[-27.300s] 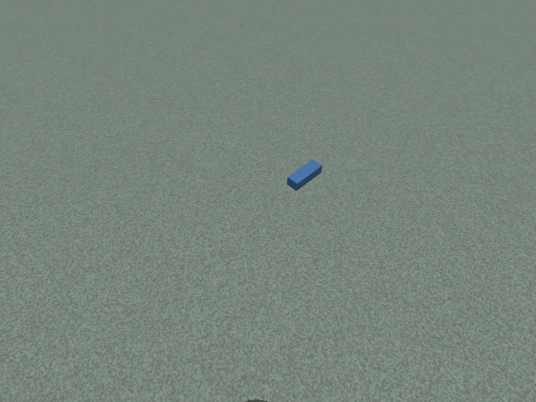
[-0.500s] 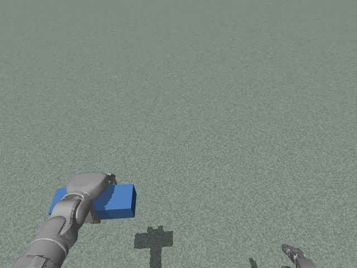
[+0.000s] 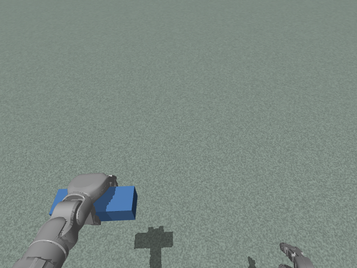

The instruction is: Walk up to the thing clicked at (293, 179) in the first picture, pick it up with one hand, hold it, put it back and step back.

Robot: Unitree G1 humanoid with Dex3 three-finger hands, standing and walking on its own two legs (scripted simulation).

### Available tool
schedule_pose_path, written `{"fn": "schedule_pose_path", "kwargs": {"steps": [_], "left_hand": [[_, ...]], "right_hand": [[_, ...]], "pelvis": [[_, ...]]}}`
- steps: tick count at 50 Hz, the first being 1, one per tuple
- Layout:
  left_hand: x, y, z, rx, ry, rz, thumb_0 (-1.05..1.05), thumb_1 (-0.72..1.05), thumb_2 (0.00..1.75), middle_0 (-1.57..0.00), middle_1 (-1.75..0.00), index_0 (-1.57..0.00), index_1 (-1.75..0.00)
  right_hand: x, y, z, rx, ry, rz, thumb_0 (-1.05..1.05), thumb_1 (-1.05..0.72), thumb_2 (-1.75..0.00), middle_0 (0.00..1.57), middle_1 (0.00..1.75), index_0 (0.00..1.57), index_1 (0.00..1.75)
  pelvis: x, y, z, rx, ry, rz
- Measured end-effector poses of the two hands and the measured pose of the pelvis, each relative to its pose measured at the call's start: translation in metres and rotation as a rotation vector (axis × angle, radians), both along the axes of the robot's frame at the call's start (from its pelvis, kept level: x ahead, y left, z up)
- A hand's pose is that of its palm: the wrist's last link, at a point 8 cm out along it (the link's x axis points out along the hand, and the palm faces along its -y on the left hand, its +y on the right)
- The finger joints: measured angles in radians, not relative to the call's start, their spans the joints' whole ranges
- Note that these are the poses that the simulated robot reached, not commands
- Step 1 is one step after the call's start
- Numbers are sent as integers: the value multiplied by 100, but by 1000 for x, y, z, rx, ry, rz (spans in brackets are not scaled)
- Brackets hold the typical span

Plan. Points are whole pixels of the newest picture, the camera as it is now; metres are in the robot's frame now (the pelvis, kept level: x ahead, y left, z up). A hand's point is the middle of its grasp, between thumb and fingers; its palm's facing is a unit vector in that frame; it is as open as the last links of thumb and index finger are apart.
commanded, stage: hold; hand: left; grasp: from above
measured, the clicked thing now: (96, 204) +0.29 +0.23 -0.07
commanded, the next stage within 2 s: crouch in 0.12 s
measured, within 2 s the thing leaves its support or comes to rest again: neither
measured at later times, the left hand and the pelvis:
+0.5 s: hand (97, 209) +0.29 +0.22 -0.08, palm faces -0.48 -0.03 -0.88, open 9.8 cm; pelvis +0.00 +0.00 -0.01, yaw +1 degrees
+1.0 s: hand (121, 221) +0.34 +0.23 -0.32, palm faces -0.44 +0.03 -0.90, open 9.8 cm; pelvis -0.06 +0.00 -0.19, yaw +1 degrees
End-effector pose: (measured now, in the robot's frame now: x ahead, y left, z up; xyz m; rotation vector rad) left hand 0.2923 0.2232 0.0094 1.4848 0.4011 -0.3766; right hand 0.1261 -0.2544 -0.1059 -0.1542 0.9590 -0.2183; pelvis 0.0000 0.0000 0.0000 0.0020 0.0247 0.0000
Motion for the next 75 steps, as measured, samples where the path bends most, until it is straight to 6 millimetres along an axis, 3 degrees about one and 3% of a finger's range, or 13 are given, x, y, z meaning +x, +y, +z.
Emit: {"fn": "schedule_pose_path", "kwargs": {"steps": [16,25,30,35,44,50,55,62,75], "left_hand": [[5,4,3,3,-6,6,-2,-3,63,-67,-67,-68,-64],[0,3,-31,19,-4,-6,-2,-2,63,-68,-66,-68,-63],[4,4,-67,50,-4,-17,-2,-2,62,-68,-66,-68,-63],[15,4,-113,76,-26,-34,-2,-1,61,-68,-66,-68,-63],[39,0,-207,89,-62,-37,-2,0,57,-69,-64,-69,-61],[48,0,-268,89,-46,-16,-2,0,58,-69,-64,-69,-61],[52,2,-316,79,-17,-15,-2,-2,60,-70,-64,-70,-61],[61,2,-377,53,-10,-31,-2,-3,62,-70,-64,-70,-61],[80,2,-456,35,-21,-10,-2,-4,63,-71,-64,-71,-61]], "right_hand": [[-3,1,0,1,10,-11,1,-90,-90,20,30,20,30],[-12,-1,-5,-19,48,10,1,-89,-90,20,30,20,30],[-31,-10,-23,-46,108,19,0,-89,-90,20,30,20,30],[-62,-22,-57,-85,181,7,0,-89,-90,20,30,20,30],[-127,-32,-140,-136,319,-52,0,-89,-90,20,30,20,30],[-153,-24,-196,-119,378,-58,0,-90,-90,20,30,20,30],[-158,-16,-238,-98,399,-30,0,-90,-90,20,30,20,30],[-146,-13,-284,-91,403,34,0,-90,-90,20,30,21,30],[-130,-19,-333,-101,418,108,0,-91,-90,20,30,20,30]], "pelvis": [[2,3,1,-2,0,-1],[-4,2,-6,-2,42,10],[-13,1,-24,-9,124,18],[-25,1,-59,-19,235,21],[-47,4,-141,-30,415,18],[-60,4,-192,-32,495,20],[-66,4,-229,-39,549,24],[-67,2,-275,-56,608,28],[-66,0,-330,-75,650,20]]}}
